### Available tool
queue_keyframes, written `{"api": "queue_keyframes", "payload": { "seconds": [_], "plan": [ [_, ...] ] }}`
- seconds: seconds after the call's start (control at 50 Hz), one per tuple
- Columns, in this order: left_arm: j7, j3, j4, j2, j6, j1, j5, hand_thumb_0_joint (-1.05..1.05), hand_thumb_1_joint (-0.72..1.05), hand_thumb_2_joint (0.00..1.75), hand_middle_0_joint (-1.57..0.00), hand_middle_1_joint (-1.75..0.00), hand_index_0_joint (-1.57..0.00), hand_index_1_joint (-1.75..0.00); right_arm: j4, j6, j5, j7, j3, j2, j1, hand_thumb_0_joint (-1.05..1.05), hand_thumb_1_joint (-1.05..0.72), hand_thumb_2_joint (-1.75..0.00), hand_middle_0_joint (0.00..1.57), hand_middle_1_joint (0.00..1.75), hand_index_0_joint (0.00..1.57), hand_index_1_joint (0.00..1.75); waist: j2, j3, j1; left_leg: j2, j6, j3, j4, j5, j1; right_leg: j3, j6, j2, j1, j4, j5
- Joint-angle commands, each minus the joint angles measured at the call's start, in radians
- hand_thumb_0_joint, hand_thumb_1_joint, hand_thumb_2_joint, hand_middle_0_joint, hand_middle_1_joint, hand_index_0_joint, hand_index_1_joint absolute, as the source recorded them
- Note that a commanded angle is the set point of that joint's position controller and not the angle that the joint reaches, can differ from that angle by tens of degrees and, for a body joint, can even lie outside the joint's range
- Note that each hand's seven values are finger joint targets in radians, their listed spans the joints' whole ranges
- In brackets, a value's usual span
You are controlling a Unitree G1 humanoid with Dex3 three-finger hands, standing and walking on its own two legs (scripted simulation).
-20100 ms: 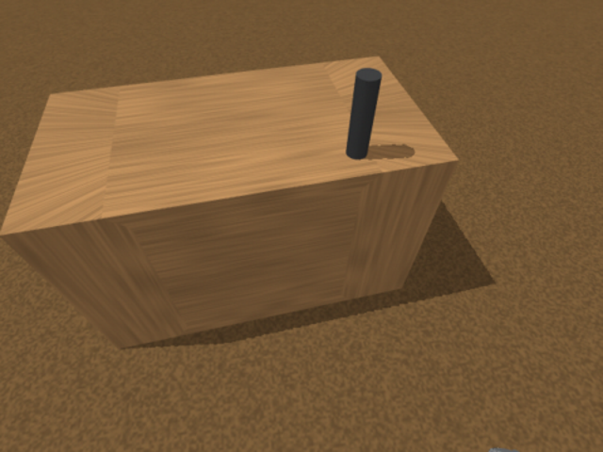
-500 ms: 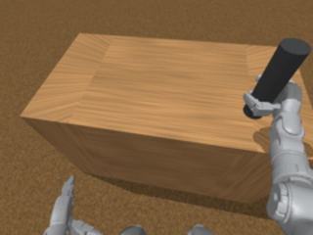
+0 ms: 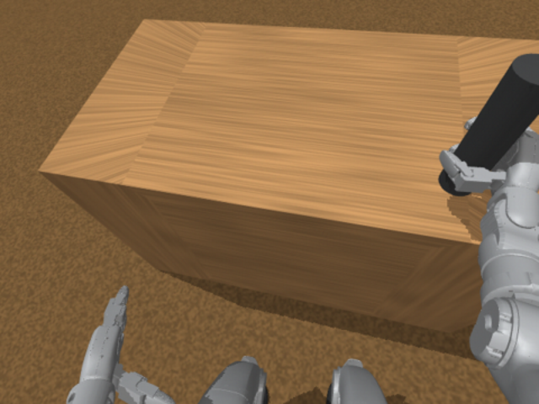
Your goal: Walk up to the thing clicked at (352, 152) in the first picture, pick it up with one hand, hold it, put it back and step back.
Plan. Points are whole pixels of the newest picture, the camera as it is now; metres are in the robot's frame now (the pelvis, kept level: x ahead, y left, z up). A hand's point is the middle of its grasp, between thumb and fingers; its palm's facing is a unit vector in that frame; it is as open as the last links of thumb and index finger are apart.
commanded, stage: lower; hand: right
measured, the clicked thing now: (489, 137) +0.46 -0.23 +0.10
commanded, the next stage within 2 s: loosen in 0.94 s
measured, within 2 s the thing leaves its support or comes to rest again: rests again in 0.80 s
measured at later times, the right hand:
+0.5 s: hand (464, 167) +0.47 -0.23 +0.03, palm faces +0.27 +0.96 +0.01, open 8.2 cm
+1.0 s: hand (456, 180) +0.46 -0.23 +0.00, palm faces +0.27 +0.96 +0.02, open 8.2 cm
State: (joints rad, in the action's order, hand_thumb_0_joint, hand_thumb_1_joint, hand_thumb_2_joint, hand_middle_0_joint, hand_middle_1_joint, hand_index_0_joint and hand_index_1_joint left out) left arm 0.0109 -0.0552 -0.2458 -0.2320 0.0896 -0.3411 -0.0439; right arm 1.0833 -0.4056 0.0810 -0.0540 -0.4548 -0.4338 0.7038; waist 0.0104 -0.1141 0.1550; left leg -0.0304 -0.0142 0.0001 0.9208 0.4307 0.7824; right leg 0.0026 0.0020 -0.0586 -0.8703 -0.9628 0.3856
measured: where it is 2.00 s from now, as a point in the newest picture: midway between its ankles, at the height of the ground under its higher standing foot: outside the picture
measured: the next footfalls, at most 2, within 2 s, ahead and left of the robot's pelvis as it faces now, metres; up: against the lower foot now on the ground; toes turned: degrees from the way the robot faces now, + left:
none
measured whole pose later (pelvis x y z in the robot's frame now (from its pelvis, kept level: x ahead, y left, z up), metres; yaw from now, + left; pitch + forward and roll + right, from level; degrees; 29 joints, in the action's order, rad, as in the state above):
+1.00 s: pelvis +0.00 +0.00 -0.03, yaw +0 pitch +21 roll +3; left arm -0.02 -0.05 -0.05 -0.24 0.01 -0.39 -0.07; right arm 1.08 -0.49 0.06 -0.06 -0.50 -0.44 0.66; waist 0.01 -0.15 0.19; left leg -0.04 -0.01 -0.02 1.10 0.50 0.96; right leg 0.03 0.01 -0.07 -1.06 -1.15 0.46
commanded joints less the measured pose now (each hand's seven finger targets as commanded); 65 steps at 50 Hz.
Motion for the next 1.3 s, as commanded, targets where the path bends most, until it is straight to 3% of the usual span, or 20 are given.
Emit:
{"api": "queue_keyframes", "payload": {
  "seconds": [0.0,0.04,0.06,0.1,0.24,0.36,0.44,0.48,0.66,0.74,0.76,0.8,0.84,0.88,1.02,1.12,1.18,1.2,1.26,1.28],
  "plan": [
    [0.01,-0.077,0.204,-0.169,0.049,-0.002,-0.003,0.0,-0.57,0.08,-0.05,-0.05,-0.04,-0.06,-0.199,-0.084,-0.002,0.007,-0.018,-0.24,0.416,0.0,-0.34,-1.31,1.32,1.43,1.35,1.43,-0.116,-0.442,-0.007,-0.021,0.023,-0.017,-0.094,-0.261,-0.091,0.019,-0.016,0.022,0.341,0.084,-0.222],
    [0.005,-0.079,0.236,-0.163,0.046,-0.006,0.0,0.0,-0.56,0.08,-0.05,-0.05,-0.04,-0.06,-0.178,-0.089,-0.001,0.004,0.001,-0.197,0.392,0.0,-0.31,-1.29,1.3,1.41,1.33,1.41,-0.1,-0.444,0.014,-0.022,0.02,-0.017,-0.085,-0.274,-0.081,0.023,-0.021,0.02,0.326,0.069,-0.226],
    [0.005,-0.078,0.244,-0.166,0.044,-0.007,0.0,0.0,-0.56,0.08,-0.05,-0.05,-0.04,-0.06,-0.216,-0.096,-0.006,0.005,-0.027,-0.251,0.404,0.0,-0.33,-1.29,1.29,1.4,1.32,1.4,-0.122,-0.464,-0.007,-0.021,0.022,-0.021,-0.077,-0.281,-0.091,0.023,-0.016,0.019,0.344,0.071,-0.25],
    [0.003,-0.084,0.213,-0.167,0.033,-0.054,-0.005,0.0,-0.56,0.08,-0.05,-0.05,-0.04,-0.06,-0.164,-0.093,-0.008,-0.001,-0.02,-0.234,0.365,0.0,-0.34,-1.31,1.3,1.42,1.34,1.42,-0.143,-0.413,0.008,-0.026,0.027,-0.028,-0.063,-0.253,-0.024,0.026,-0.01,0.013,0.345,0.069,-0.249],
    [-0.01,-0.077,0.286,-0.157,0.022,-0.034,-0.01,0.0,-0.55,0.07,-0.05,-0.05,-0.04,-0.05,-0.239,-0.116,-0.004,-0.011,-0.031,-0.232,0.402,0.0,-0.37,-1.32,1.32,1.43,1.35,1.43,-0.164,-0.485,0.013,-0.027,0.027,-0.03,-0.021,-0.283,-0.007,0.035,-0.008,0.01,0.365,0.024,-0.316],
    [-0.005,-0.113,0.303,-0.191,0.008,-0.03,-0.007,0.0,-0.56,0.07,-0.05,-0.05,-0.04,-0.06,-0.244,-0.116,-0.005,-0.01,-0.045,-0.263,0.391,0.0,-0.37,-1.31,1.32,1.43,1.35,1.43,-0.15,-0.483,0.021,-0.02,0.02,-0.021,-0.026,-0.277,-0.029,0.026,-0.019,0.018,0.305,0.002,-0.239],
    [-0.012,-0.057,0.304,-0.14,-0.001,-0.054,-0.009,0.0,-0.56,0.07,-0.05,-0.05,-0.04,-0.05,-0.19,-0.116,-0.009,-0.012,-0.023,-0.21,0.354,0.0,-0.37,-1.3,1.32,1.41,1.34,1.41,-0.136,-0.436,0.014,-0.023,0.023,-0.02,-0.021,-0.235,-0.005,0.024,-0.018,0.021,0.257,0.005,-0.19],
    [-0.009,-0.078,0.331,-0.163,-0.002,-0.04,-0.01,0.0,-0.55,0.06,-0.05,-0.05,-0.04,-0.05,-0.223,-0.128,-0.015,-0.011,-0.059,-0.282,0.379,0.0,-0.37,-1.28,1.31,1.4,1.34,1.4,-0.147,-0.489,0.009,-0.021,0.019,-0.015,-0.013,-0.271,-0.036,0.022,-0.019,0.022,0.266,-0.013,-0.221],
    [-0.018,-0.084,0.328,-0.161,-0.019,-0.066,-0.017,0.0,-0.55,0.06,-0.05,-0.05,-0.04,-0.05,-0.202,-0.135,-0.014,-0.019,-0.056,-0.245,0.356,0.0,-0.37,-1.26,1.3,1.38,1.32,1.38,-0.151,-0.448,0.02,-0.022,0.02,-0.015,0.014,-0.248,0.014,0.023,-0.022,0.022,0.214,-0.039,-0.192],
    [-0.013,-0.108,0.385,-0.187,-0.015,-0.057,-0.015,0.0,-0.55,0.06,-0.05,-0.05,-0.04,-0.05,-0.233,-0.139,-0.011,-0.021,-0.051,-0.241,0.349,0.0,-0.36,-1.26,1.28,1.37,1.31,1.37,-0.138,-0.512,0.043,-0.023,0.016,-0.017,0.016,-0.259,-0.008,0.027,-0.024,0.019,0.233,-0.051,-0.192],
    [-0.012,-0.107,0.37,-0.192,-0.019,-0.069,-0.018,0.0,-0.55,0.06,-0.05,-0.05,-0.04,-0.05,-0.232,-0.14,-0.012,-0.017,-0.072,-0.263,0.348,0.0,-0.35,-1.25,1.28,1.36,1.31,1.36,-0.153,-0.512,0.037,-0.023,0.017,-0.02,0.023,-0.269,0.007,0.029,-0.023,0.019,0.241,-0.054,-0.211],
    [-0.017,-0.075,0.329,-0.154,-0.024,-0.089,-0.018,0.0,-0.56,0.06,-0.05,-0.05,-0.04,-0.05,-0.228,-0.141,-0.012,-0.018,-0.047,-0.235,0.357,0.0,-0.35,-1.23,1.27,1.35,1.29,1.35,-0.191,-0.488,0.026,-0.024,0.022,-0.023,0.039,-0.271,0.042,0.031,-0.018,0.018,0.245,-0.058,-0.243],
    [-0.014,-0.115,0.363,-0.188,-0.024,-0.079,-0.018,0.0,-0.56,0.06,-0.05,-0.04,-0.04,-0.05,-0.212,-0.139,-0.016,-0.012,-0.06,-0.245,0.332,0.0,-0.35,-1.23,1.27,1.35,1.29,1.35,-0.159,-0.489,0.039,-0.025,0.02,-0.024,0.032,-0.259,0.041,0.032,-0.021,0.017,0.234,-0.06,-0.219],
    [-0.019,-0.08,0.364,-0.165,-0.025,-0.063,-0.023,0.0,-0.56,0.06,-0.05,-0.05,-0.04,-0.05,-0.218,-0.143,-0.019,-0.01,-0.048,-0.222,0.337,0.0,-0.35,-1.23,1.27,1.35,1.29,1.35,-0.166,-0.477,0.034,-0.026,0.024,-0.029,0.043,-0.24,0.057,0.034,-0.018,0.015,0.227,-0.054,-0.206],
    [-0.024,-0.083,0.374,-0.165,-0.03,-0.067,-0.029,0.0,-0.55,0.05,-0.05,-0.05,-0.04,-0.05,-0.172,-0.157,-0.025,0.0,-0.055,-0.211,0.312,0.0,-0.34,-1.22,1.26,1.34,1.28,1.34,-0.145,-0.441,0.037,-0.029,0.025,-0.032,0.058,-0.215,0.077,0.034,-0.017,0.018,0.18,-0.065,-0.174],
    [-0.024,-0.097,0.399,-0.174,-0.034,-0.088,-0.026,0.0,-0.51,0.03,-0.05,-0.06,-0.06,-0.05,-0.21,-0.155,-0.032,0.002,-0.055,-0.233,0.34,0.0,-0.08,-0.82,1.17,0.99,1.17,0.99,-0.166,-0.466,0.041,-0.028,0.027,-0.032,0.054,-0.184,0.08,0.036,-0.016,0.015,0.194,-0.059,-0.137],
    [-0.026,-0.099,0.401,-0.176,-0.037,-0.094,-0.025,0.0,-0.51,0.03,-0.06,-0.06,-0.07,-0.05,-0.153,-0.145,-0.028,0.001,-0.039,-0.193,0.309,0.0,0.05,-0.58,1.12,0.85,1.12,0.85,-0.152,-0.432,0.053,-0.031,0.03,-0.041,0.06,-0.161,0.11,0.042,-0.013,0.014,0.188,-0.05,-0.126],
    [-0.025,-0.1,0.402,-0.178,-0.037,-0.1,-0.027,0.0,-0.52,0.04,-0.06,-0.06,-0.06,-0.05,-0.206,-0.15,-0.028,0.001,-0.061,-0.232,0.337,0.0,0.13,-0.5,1.1,0.79,1.1,0.8,-0.168,-0.458,0.043,-0.029,0.03,-0.038,0.062,-0.166,0.103,0.042,-0.013,0.014,0.196,-0.054,-0.132],
    [-0.023,-0.101,0.412,-0.175,-0.036,-0.086,-0.025,0.0,-0.54,0.06,-0.05,-0.05,-0.05,-0.05,-0.172,-0.146,-0.034,0.002,-0.034,-0.207,0.344,0.0,0.33,-0.36,0.94,0.65,0.95,0.65,-0.167,-0.437,0.057,-0.029,0.032,-0.038,0.059,-0.136,0.12,0.041,-0.012,0.013,0.19,-0.049,-0.095],
    [-0.025,-0.096,0.416,-0.177,-0.035,-0.08,-0.025,0.0,-0.55,0.06,-0.05,-0.05,-0.05,-0.05,-0.191,-0.146,-0.03,0.003,-0.046,-0.218,0.341,0.0,0.37,-0.32,0.92,0.62,0.92,0.62,-0.153,-0.441,0.041,-0.028,0.03,-0.036,0.058,-0.136,0.108,0.041,-0.015,0.013,0.174,-0.052,-0.089]
  ]
}}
